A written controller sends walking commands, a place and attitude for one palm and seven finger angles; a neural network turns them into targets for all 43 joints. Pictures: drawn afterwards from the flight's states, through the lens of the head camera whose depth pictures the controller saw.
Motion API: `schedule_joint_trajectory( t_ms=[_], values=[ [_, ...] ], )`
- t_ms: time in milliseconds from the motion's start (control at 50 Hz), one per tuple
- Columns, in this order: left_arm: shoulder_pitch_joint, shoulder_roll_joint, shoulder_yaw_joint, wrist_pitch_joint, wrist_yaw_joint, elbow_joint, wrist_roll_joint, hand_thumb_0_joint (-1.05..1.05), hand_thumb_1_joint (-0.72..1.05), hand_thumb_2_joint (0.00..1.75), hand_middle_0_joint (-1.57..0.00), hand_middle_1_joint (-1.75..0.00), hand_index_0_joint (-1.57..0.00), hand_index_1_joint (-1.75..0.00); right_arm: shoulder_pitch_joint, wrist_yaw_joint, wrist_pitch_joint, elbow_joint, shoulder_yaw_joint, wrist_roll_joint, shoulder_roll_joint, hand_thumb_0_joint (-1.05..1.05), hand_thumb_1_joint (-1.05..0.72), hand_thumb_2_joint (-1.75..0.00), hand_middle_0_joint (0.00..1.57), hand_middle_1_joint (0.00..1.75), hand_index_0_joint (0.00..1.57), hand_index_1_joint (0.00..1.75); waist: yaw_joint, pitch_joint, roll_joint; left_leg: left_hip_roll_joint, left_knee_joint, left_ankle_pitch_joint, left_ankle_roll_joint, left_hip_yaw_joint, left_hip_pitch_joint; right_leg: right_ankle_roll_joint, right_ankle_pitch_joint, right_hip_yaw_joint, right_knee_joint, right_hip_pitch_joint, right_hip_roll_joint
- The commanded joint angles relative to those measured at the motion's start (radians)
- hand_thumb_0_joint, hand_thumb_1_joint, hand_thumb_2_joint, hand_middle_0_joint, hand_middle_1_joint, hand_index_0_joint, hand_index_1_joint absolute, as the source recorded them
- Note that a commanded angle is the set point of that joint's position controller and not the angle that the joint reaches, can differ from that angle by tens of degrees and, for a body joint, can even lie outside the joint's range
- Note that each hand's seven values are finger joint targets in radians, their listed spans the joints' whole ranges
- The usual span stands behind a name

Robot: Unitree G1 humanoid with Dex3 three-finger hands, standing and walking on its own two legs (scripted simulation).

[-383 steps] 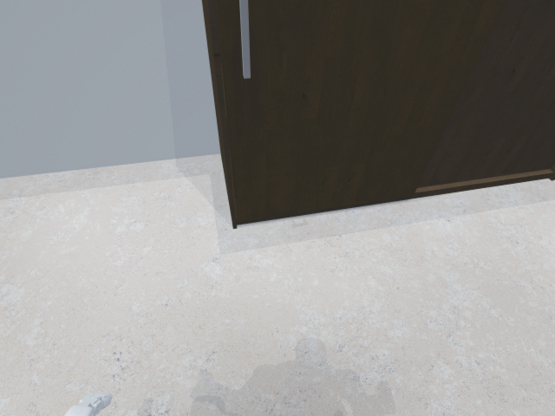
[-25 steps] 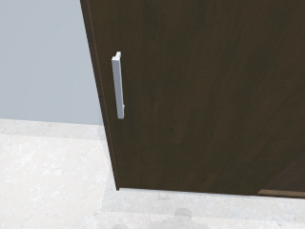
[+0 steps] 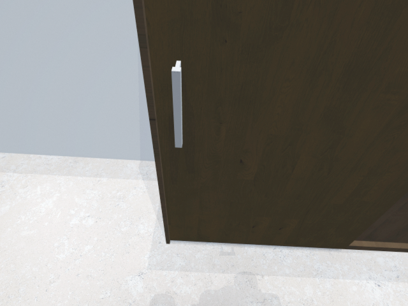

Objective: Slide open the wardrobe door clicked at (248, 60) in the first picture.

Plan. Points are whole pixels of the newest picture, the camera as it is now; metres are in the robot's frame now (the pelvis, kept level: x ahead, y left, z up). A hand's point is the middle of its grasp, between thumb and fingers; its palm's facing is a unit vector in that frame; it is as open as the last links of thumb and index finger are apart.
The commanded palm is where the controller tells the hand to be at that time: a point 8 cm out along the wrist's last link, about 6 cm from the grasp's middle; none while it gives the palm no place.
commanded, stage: look again from close up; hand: left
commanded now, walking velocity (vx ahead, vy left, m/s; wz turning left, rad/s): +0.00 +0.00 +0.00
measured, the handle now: (178, 107) +0.55 +0.10 +0.10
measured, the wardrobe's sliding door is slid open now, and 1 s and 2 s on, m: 0.00 0.00 0.00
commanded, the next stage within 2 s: raise the hand with hooked fingers in 1.92 s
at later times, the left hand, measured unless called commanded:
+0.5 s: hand out of the picture -0.07 +0.18 -0.18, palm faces +0.05 -0.98 -0.19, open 7.4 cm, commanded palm none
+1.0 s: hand out of the picture -0.02 +0.17 -0.18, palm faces +0.01 -0.98 -0.18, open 7.4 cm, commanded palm none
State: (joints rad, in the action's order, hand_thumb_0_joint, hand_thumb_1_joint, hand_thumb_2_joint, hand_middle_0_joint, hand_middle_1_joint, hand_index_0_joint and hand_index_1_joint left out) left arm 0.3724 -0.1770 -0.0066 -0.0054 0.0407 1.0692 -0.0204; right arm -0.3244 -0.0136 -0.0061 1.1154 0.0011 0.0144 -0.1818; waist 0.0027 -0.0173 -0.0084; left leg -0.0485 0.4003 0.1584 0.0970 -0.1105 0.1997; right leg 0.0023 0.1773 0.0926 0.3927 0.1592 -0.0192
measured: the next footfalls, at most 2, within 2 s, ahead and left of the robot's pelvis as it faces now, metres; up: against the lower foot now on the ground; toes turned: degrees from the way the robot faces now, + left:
none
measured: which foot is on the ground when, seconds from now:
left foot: down 0.00-1.00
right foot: down 0.00-1.00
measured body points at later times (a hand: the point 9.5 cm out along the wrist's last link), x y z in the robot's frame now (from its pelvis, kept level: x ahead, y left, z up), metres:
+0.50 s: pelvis -0.01 +0.02 +0.00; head -0.02 +0.02 +0.45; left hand -0.07 +0.24 -0.16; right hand +0.00 -0.21 -0.16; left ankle +0.05 +0.05 -0.74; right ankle +0.03 -0.12 -0.74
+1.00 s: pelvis +0.00 +0.00 +0.00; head +0.00 +0.01 +0.45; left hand -0.02 +0.22 -0.16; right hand +0.00 -0.23 -0.15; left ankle +0.05 +0.05 -0.74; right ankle +0.03 -0.12 -0.74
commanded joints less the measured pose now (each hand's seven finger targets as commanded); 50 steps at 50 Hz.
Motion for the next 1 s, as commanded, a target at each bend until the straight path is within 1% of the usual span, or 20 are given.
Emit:
schedule_joint_trajectory(
  t_ms=[0,20,80,160,220,260,320,340,400,460,500,600,640,700,720,780,800,860,960,980],
  values=[
    [0.078,-0.074,0.020,-0.001,0.008,-0.021,-0.007,0.00,0.90,0.90,-0.20,-0.30,-0.20,-0.30,0.000,-0.010,0.015,-0.048,0.033,-0.002,-0.133,0.00,-0.90,-0.90,0.20,0.30,0.20,0.30,-0.013,-0.100,0.055,0.196,-0.242,0.393,-0.049,0.259,0.153,-0.024,0.128,-0.088,-0.023,0.021,-0.066],
    [0.083,-0.074,0.021,-0.001,0.008,-0.019,-0.009,0.00,0.90,0.90,-0.20,-0.30,-0.20,-0.30,0.002,-0.010,0.016,-0.046,0.033,-0.004,-0.137,0.00,-0.90,-0.90,0.20,0.30,0.20,0.30,-0.017,-0.088,0.057,0.201,-0.248,0.385,-0.047,0.266,0.149,-0.024,0.109,-0.083,-0.013,0.010,-0.067],
    [0.102,-0.061,0.022,0.002,0.009,-0.009,-0.010,0.00,0.90,0.90,-0.20,-0.30,-0.20,-0.30,-0.002,-0.012,0.015,-0.042,0.038,-0.004,-0.133,0.00,-0.90,-0.90,0.20,0.30,0.20,0.30,-0.018,-0.098,0.057,0.206,-0.264,0.406,-0.052,0.268,0.150,-0.022,0.111,-0.080,0.004,0.026,-0.061],
    [0.118,-0.054,0.023,0.005,0.011,-0.002,-0.012,0.00,0.90,0.90,-0.20,-0.30,-0.20,-0.30,-0.004,-0.013,0.013,-0.039,0.044,-0.006,-0.131,0.00,-0.90,-0.90,0.20,0.30,0.20,0.30,-0.017,-0.102,0.035,0.210,-0.272,0.410,-0.058,0.275,0.145,-0.022,0.110,-0.083,0.015,0.041,-0.058],
    [0.129,-0.049,0.024,0.004,0.012,0.004,-0.013,0.00,0.90,0.90,-0.20,-0.30,-0.20,-0.30,-0.006,-0.014,0.013,-0.036,0.046,-0.007,-0.128,0.00,-0.90,-0.90,0.20,0.30,0.20,0.30,-0.019,-0.101,0.023,0.209,-0.268,0.396,-0.061,0.270,0.132,-0.023,0.102,-0.089,0.012,0.050,-0.059],
    [0.138,-0.044,0.024,0.006,0.012,0.007,-0.012,0.00,0.90,0.90,-0.20,-0.30,-0.20,-0.30,-0.005,-0.014,0.011,-0.034,0.048,-0.006,-0.123,0.00,-0.90,-0.90,0.20,0.30,0.20,0.30,-0.016,-0.107,0.040,0.206,-0.277,0.403,-0.071,0.266,0.129,-0.023,0.113,-0.088,0.021,0.062,-0.054],
    [0.153,-0.041,0.025,0.005,0.013,0.012,-0.014,0.00,0.90,0.90,-0.20,-0.30,-0.20,-0.30,0.001,-0.014,0.009,-0.037,0.050,-0.007,-0.123,0.00,-0.90,-0.90,0.20,0.30,0.20,0.30,-0.017,-0.111,0.018,0.204,-0.274,0.398,-0.074,0.263,0.128,-0.022,0.110,-0.093,0.017,0.069,-0.052],
    [0.157,-0.037,0.025,0.006,0.013,0.013,-0.013,0.00,0.90,0.90,-0.20,-0.30,-0.20,-0.30,0.001,-0.015,0.010,-0.036,0.050,-0.007,-0.120,0.00,-0.90,-0.90,0.20,0.30,0.20,0.30,-0.015,-0.106,0.028,0.202,-0.275,0.383,-0.080,0.261,0.112,-0.025,0.107,-0.095,0.018,0.077,-0.052],
    [0.167,-0.039,0.026,0.004,0.013,0.015,-0.014,0.00,0.90,0.90,-0.20,-0.30,-0.20,-0.30,0.009,-0.014,0.008,-0.039,0.053,-0.008,-0.120,0.00,-0.90,-0.90,0.20,0.30,0.20,0.30,-0.014,-0.110,0.018,0.196,-0.271,0.388,-0.083,0.252,0.110,-0.025,0.123,-0.105,0.013,0.090,-0.051],
    [0.158,-0.044,0.025,-0.001,0.013,0.010,-0.014,0.00,0.90,0.90,-0.20,-0.30,-0.20,-0.30,0.011,-0.012,0.009,-0.039,0.052,-0.009,-0.116,0.00,-0.90,-0.90,0.20,0.30,0.20,0.30,-0.009,-0.108,-0.001,0.189,-0.249,0.359,-0.075,0.247,0.091,-0.028,0.126,-0.126,-0.010,0.107,-0.059],
    [0.160,-0.044,0.027,-0.001,0.013,0.012,-0.014,0.00,0.90,0.90,-0.20,-0.30,-0.20,-0.30,0.010,-0.012,0.008,-0.040,0.054,-0.009,-0.120,0.00,-0.90,-0.90,0.20,0.30,0.20,0.30,-0.006,-0.113,0.004,0.189,-0.255,0.376,-0.081,0.249,0.088,-0.027,0.147,-0.127,-0.007,0.126,-0.054],
    [0.158,-0.051,0.026,-0.007,0.013,0.014,-0.012,0.00,0.90,0.90,-0.20,-0.30,-0.20,-0.30,0.017,-0.013,0.015,-0.038,0.052,-0.011,-0.116,0.00,-0.90,-0.90,0.20,0.30,0.20,0.30,-0.007,-0.080,0.014,0.189,-0.241,0.327,-0.076,0.247,0.056,-0.030,0.110,-0.137,-0.012,0.114,-0.062],
    [0.145,-0.050,0.024,-0.009,0.012,0.011,-0.012,0.00,0.90,0.90,-0.20,-0.30,-0.20,-0.30,0.018,-0.012,0.015,-0.038,0.050,-0.011,-0.117,0.00,-0.90,-0.90,0.20,0.30,0.20,0.30,-0.004,-0.099,-0.002,0.187,-0.233,0.313,-0.072,0.243,0.063,-0.030,0.109,-0.143,-0.023,0.124,-0.065],
    [0.148,-0.054,0.025,-0.007,0.011,0.013,-0.013,0.00,0.90,0.90,-0.20,-0.30,-0.20,-0.30,0.018,-0.012,0.014,-0.036,0.052,-0.009,-0.121,0.00,-0.90,-0.90,0.20,0.30,0.20,0.30,-0.006,-0.106,0.016,0.189,-0.248,0.350,-0.074,0.249,0.080,-0.028,0.126,-0.138,-0.016,0.123,-0.059],
    [0.151,-0.057,0.025,-0.010,0.011,0.012,-0.013,0.00,0.90,0.90,-0.20,-0.30,-0.20,-0.30,0.019,-0.011,0.016,-0.038,0.050,-0.010,-0.120,0.00,-0.90,-0.90,0.20,0.30,0.20,0.30,-0.010,-0.092,0.011,0.187,-0.232,0.326,-0.065,0.244,0.076,-0.029,0.108,-0.143,-0.028,0.107,-0.066],
    [0.127,-0.063,0.024,-0.014,0.010,0.007,-0.011,0.00,0.90,0.90,-0.20,-0.30,-0.20,-0.30,0.013,-0.011,0.019,-0.034,0.046,-0.010,-0.114,0.00,-0.90,-0.90,0.20,0.30,0.20,0.30,-0.003,-0.088,0.000,0.181,-0.220,0.288,-0.067,0.236,0.060,-0.032,0.104,-0.152,-0.035,0.112,-0.072],
    [0.125,-0.060,0.022,-0.014,0.010,0.006,-0.010,0.00,0.90,0.90,-0.20,-0.30,-0.20,-0.30,0.013,-0.011,0.020,-0.032,0.045,-0.010,-0.114,0.00,-0.90,-0.90,0.20,0.30,0.20,0.30,-0.003,-0.081,0.010,0.180,-0.214,0.275,-0.065,0.231,0.052,-0.032,0.099,-0.154,-0.040,0.112,-0.074],
    [0.098,-0.072,0.020,-0.022,0.010,0.000,-0.008,0.00,0.90,0.90,-0.20,-0.30,-0.20,-0.30,0.013,-0.009,0.025,-0.032,0.041,-0.012,-0.110,0.00,-0.90,-0.90,0.20,0.30,0.20,0.30,0.000,-0.072,-0.022,0.175,-0.181,0.207,-0.056,0.214,0.035,-0.035,0.076,-0.169,-0.064,0.103,-0.089],
    [0.068,-0.082,0.018,-0.021,0.009,-0.009,-0.006,0.00,0.90,0.90,-0.20,-0.30,-0.20,-0.30,0.015,-0.007,0.025,-0.025,0.036,-0.009,-0.111,0.00,-0.90,-0.90,0.20,0.30,0.20,0.30,0.002,-0.090,0.009,0.174,-0.184,0.222,-0.057,0.215,0.051,-0.036,0.096,-0.173,-0.075,0.105,-0.089],
    [0.065,-0.085,0.019,-0.022,0.008,-0.009,-0.005,0.00,0.90,0.90,-0.20,-0.30,-0.20,-0.30,0.014,-0.007,0.026,-0.026,0.036,-0.009,-0.112,0.00,-0.90,-0.90,0.20,0.30,0.20,0.30,0.001,-0.077,0.009,0.173,-0.182,0.217,-0.056,0.215,0.048,-0.037,0.094,-0.174,-0.076,0.096,-0.090]
  ],
)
